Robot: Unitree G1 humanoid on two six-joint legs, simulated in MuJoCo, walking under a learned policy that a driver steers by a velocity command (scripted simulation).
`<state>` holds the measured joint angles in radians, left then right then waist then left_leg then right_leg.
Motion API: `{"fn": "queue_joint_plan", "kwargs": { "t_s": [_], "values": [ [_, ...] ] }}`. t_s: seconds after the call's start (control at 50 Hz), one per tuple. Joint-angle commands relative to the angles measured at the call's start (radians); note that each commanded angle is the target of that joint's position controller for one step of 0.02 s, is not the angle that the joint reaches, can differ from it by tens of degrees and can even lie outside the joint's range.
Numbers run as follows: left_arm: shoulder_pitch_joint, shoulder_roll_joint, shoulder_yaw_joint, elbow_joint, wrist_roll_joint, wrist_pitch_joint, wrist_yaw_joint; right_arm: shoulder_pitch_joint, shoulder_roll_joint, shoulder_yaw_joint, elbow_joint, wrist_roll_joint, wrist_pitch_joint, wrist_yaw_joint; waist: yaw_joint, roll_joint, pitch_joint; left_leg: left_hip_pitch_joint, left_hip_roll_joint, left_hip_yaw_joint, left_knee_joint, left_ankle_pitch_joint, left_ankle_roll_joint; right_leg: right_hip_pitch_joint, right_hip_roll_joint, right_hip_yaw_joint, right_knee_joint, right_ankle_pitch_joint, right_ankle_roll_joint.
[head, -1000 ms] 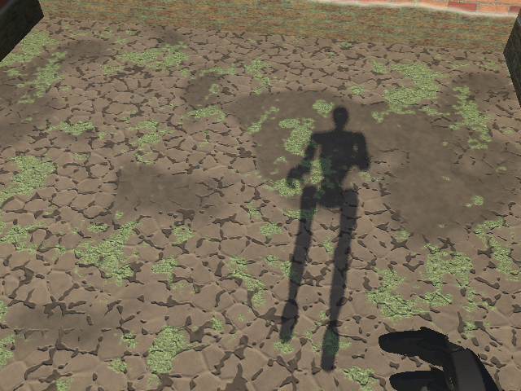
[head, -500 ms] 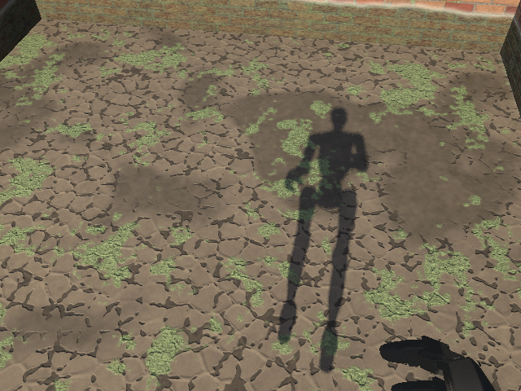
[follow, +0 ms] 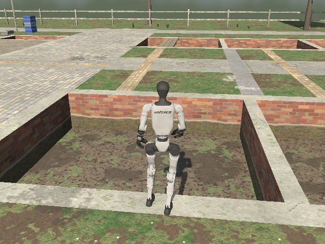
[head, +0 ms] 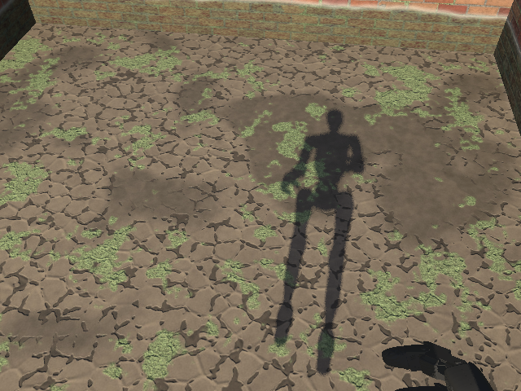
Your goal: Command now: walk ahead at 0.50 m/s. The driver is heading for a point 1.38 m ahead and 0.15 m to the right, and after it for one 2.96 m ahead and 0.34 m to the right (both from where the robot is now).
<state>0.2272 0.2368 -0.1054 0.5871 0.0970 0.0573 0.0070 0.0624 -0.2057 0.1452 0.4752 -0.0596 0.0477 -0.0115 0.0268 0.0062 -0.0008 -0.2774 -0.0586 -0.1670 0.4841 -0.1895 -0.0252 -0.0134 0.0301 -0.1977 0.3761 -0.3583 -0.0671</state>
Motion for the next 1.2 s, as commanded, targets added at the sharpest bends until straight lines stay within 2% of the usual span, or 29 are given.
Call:
{"fn": "queue_joint_plan", "kwargs": {
  "t_s": [0.02,0.04,0.14,0.16,0.18,0.2,0.22,0.3,0.32,0.34,0.36,0.38,0.44,0.46,0.48,0.5,0.52,0.56,0.6,0.7,0.8,0.82,0.9,0.96,1.0,1.04,1.06,1.12,1.2],
  "values": [
    [-0.069,0.087,0.025,-0.091,-0.004,-0.011,0.003,-0.121,-0.064,-0.023,-0.114,-0.002,-0.020,0.000,-0.012,0.009,0.000,-0.009,0.063,-0.045,-0.017,0.255,0.024,-0.025,-0.150,0.124,-0.072,0.382,0.032],
    [-0.057,0.084,0.024,-0.086,0.001,-0.009,0.005,-0.106,-0.061,-0.023,-0.107,-0.014,-0.022,0.001,-0.011,0.002,-0.035,0.016,0.070,-0.049,-0.019,0.292,0.024,-0.018,-0.145,0.123,-0.064,0.404,0.035],
    [-0.039,0.093,0.027,-0.084,0.005,-0.011,0.002,-0.109,-0.068,-0.023,-0.112,-0.015,-0.024,0.001,-0.001,0.009,-0.088,0.030,0.069,-0.051,-0.017,0.331,0.028,0.019,-0.140,0.126,-0.043,0.424,0.044],
    [0.024,0.103,0.035,-0.055,0.002,-0.014,0.003,-0.105,-0.065,-0.027,-0.091,0.007,-0.014,-0.008,0.021,0.001,-0.151,0.052,0.068,-0.072,-0.031,0.216,0.035,0.054,-0.136,0.135,-0.067,0.324,0.041],
    [0.009,0.104,0.034,-0.058,-0.005,-0.014,0.003,-0.117,-0.067,-0.028,-0.095,0.017,-0.011,-0.009,0.013,0.004,-0.093,0.021,0.065,-0.069,-0.039,0.173,0.034,0.032,-0.142,0.136,-0.081,0.299,0.034],
    [-0.068,0.087,0.024,-0.089,-0.003,-0.010,0.002,-0.121,-0.064,-0.022,-0.113,-0.003,-0.019,-0.001,-0.011,0.006,-0.001,-0.005,0.065,-0.044,-0.023,0.256,0.025,-0.023,-0.148,0.129,-0.074,0.391,0.034],
    [-0.055,0.085,0.024,-0.085,0.002,-0.009,0.004,-0.105,-0.062,-0.022,-0.106,-0.014,-0.021,0.001,-0.010,0.000,-0.036,0.020,0.072,-0.049,-0.025,0.293,0.024,-0.016,-0.143,0.128,-0.066,0.411,0.037],
    [-0.037,0.094,0.027,-0.081,0.004,-0.010,0.002,-0.105,-0.067,-0.023,-0.109,-0.016,-0.023,0.000,-0.002,0.007,-0.087,0.035,0.071,-0.050,-0.022,0.333,0.028,0.019,-0.139,0.129,-0.048,0.428,0.044],
    [0.027,0.104,0.035,-0.053,0.001,-0.013,0.003,-0.103,-0.066,-0.027,-0.088,0.006,-0.014,-0.008,0.021,0.003,-0.151,0.055,0.069,-0.070,-0.036,0.219,0.035,0.056,-0.135,0.139,-0.071,0.326,0.041],
    [0.011,0.104,0.034,-0.056,-0.005,-0.013,0.002,-0.115,-0.068,-0.028,-0.093,0.016,-0.011,-0.010,0.013,0.006,-0.092,0.024,0.066,-0.068,-0.043,0.175,0.034,0.034,-0.140,0.140,-0.085,0.300,0.034],
    [-0.066,0.087,0.024,-0.087,-0.004,-0.009,0.002,-0.120,-0.064,-0.022,-0.111,-0.004,-0.019,-0.001,-0.012,0.008,0.000,-0.003,0.066,-0.044,-0.028,0.258,0.025,-0.023,-0.146,0.133,-0.077,0.391,0.034],
    [-0.054,0.085,0.024,-0.083,0.002,-0.008,0.004,-0.105,-0.062,-0.022,-0.104,-0.015,-0.021,0.000,-0.010,0.001,-0.035,0.023,0.073,-0.048,-0.030,0.295,0.024,-0.016,-0.142,0.132,-0.070,0.410,0.037],
    [-0.039,0.096,0.027,-0.081,0.004,-0.009,0.002,-0.105,-0.068,-0.023,-0.108,-0.018,-0.023,0.000,-0.003,0.004,-0.078,0.035,0.070,-0.048,-0.023,0.329,0.028,0.014,-0.139,0.132,-0.054,0.432,0.045],
    [0.030,0.104,0.035,-0.051,0.001,-0.013,0.002,-0.100,-0.066,-0.028,-0.085,0.004,-0.014,-0.009,0.020,0.002,-0.151,0.060,0.070,-0.069,-0.039,0.222,0.036,0.056,-0.133,0.142,-0.074,0.327,0.041],
    [0.015,0.105,0.034,-0.054,-0.006,-0.013,0.001,-0.113,-0.068,-0.028,-0.090,0.015,-0.011,-0.010,0.013,0.008,-0.093,0.027,0.066,-0.067,-0.046,0.179,0.035,0.036,-0.139,0.143,-0.087,0.302,0.034],
    [-0.048,0.075,0.021,-0.072,-0.005,-0.009,0.001,-0.106,-0.058,-0.021,-0.099,-0.006,-0.018,-0.001,-0.015,0.022,-0.003,0.017,0.082,-0.062,-0.058,0.288,0.027,-0.026,-0.144,0.134,-0.085,0.401,0.039],
    [-0.003,0.080,0.024,-0.053,-0.003,-0.006,0.001,-0.075,-0.060,-0.023,-0.079,-0.013,-0.018,0.001,-0.007,0.019,-0.041,0.046,0.091,-0.077,-0.066,0.325,0.033,-0.002,-0.139,0.140,-0.087,0.426,0.045],
    [0.049,0.112,0.037,-0.022,-0.013,-0.001,-0.001,-0.042,-0.077,-0.032,-0.055,-0.004,-0.018,0.004,-0.003,0.013,-0.059,0.052,0.087,-0.076,-0.074,0.328,0.045,0.041,-0.143,0.147,-0.094,0.459,0.052],
    [0.083,0.120,0.046,0.006,-0.023,0.006,-0.002,-0.015,-0.078,-0.039,-0.026,0.006,-0.016,0.004,-0.002,0.006,-0.061,0.051,0.085,-0.069,-0.090,0.281,0.053,0.064,-0.144,0.150,-0.110,0.427,0.043],
    [0.137,0.105,0.061,0.065,-0.041,0.027,0.000,0.038,-0.071,-0.057,0.031,0.024,-0.007,0.003,-0.004,-0.004,0.004,0.021,0.074,-0.045,-0.108,0.179,0.066,0.054,-0.144,0.145,-0.154,0.347,0.027],
    [0.187,0.083,0.067,0.118,-0.046,0.036,0.005,0.085,-0.061,-0.070,0.071,0.030,-0.004,-0.001,-0.004,-0.018,0.010,0.014,0.067,-0.032,-0.100,0.209,0.077,0.070,-0.141,0.137,-0.145,0.441,0.031],
    [0.175,0.112,0.073,0.103,-0.069,0.036,0.004,0.096,-0.085,-0.078,0.071,0.027,-0.005,-0.002,0.000,-0.015,0.014,0.004,0.081,-0.034,-0.111,0.366,0.069,0.088,-0.146,0.151,-0.135,0.549,0.036],
    [0.233,0.093,0.068,0.141,-0.059,0.047,0.011,0.145,-0.073,-0.082,0.099,0.025,-0.001,-0.007,0.004,-0.027,-0.050,0.043,0.072,-0.011,-0.105,0.430,0.076,0.133,-0.140,0.147,-0.110,0.632,0.045],
    [0.251,0.085,0.066,0.156,-0.059,0.050,0.013,0.165,-0.071,-0.086,0.108,0.027,0.007,-0.013,0.004,-0.029,-0.031,0.040,0.070,-0.005,-0.112,0.387,0.080,0.108,-0.135,0.145,-0.126,0.569,0.042],
    [0.243,0.050,0.052,0.151,-0.050,0.046,0.013,0.167,-0.057,-0.081,0.105,0.020,0.012,-0.016,0.005,-0.018,-0.018,0.055,0.068,-0.009,-0.138,0.330,0.074,0.078,-0.118,0.136,-0.153,0.418,0.047],
    [0.224,0.043,0.044,0.136,-0.044,0.038,0.016,0.142,-0.051,-0.075,0.084,0.013,0.014,-0.021,0.007,-0.009,0.007,0.056,0.061,-0.008,-0.143,0.311,0.068,0.043,-0.107,0.135,-0.172,0.332,0.055],
    [0.238,0.026,0.041,0.158,-0.022,0.034,0.021,0.132,-0.032,-0.069,0.085,0.015,0.014,-0.023,0.002,-0.011,0.011,0.067,0.047,-0.006,-0.132,0.189,0.074,0.015,-0.102,0.126,-0.179,0.247,0.053],
    [0.210,0.040,0.038,0.138,-0.024,0.019,0.024,0.130,-0.041,-0.063,0.064,0.015,0.007,-0.029,-0.004,-0.017,0.054,0.047,0.040,-0.010,-0.121,0.170,0.067,-0.028,-0.104,0.127,-0.186,0.222,0.049],
    [0.192,0.048,0.036,0.119,-0.020,0.013,0.024,0.119,-0.040,-0.055,0.037,0.007,-0.001,-0.028,-0.004,-0.005,0.034,0.047,0.030,-0.005,-0.089,0.229,0.063,-0.009,-0.104,0.124,-0.155,0.284,0.042]
  ]
}}
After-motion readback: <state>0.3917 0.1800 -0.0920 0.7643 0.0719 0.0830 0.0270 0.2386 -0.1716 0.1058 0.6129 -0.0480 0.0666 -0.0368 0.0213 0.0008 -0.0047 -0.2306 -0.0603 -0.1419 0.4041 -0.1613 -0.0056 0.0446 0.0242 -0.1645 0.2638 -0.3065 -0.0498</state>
